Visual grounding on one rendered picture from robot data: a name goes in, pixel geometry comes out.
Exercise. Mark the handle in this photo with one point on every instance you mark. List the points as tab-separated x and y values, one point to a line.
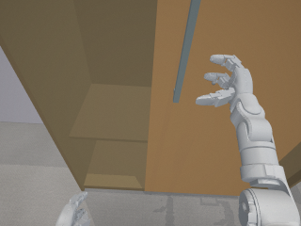
186	46

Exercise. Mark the right robot forearm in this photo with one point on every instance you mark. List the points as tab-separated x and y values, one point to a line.
260	167

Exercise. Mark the wardrobe door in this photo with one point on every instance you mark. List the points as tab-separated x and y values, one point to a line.
291	163
193	148

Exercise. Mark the right robot upper arm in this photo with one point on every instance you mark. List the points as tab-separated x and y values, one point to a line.
266	207

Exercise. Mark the left robot hand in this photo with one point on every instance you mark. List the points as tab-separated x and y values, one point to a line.
70	216

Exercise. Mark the right robot hand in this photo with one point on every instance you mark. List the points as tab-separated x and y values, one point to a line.
239	82

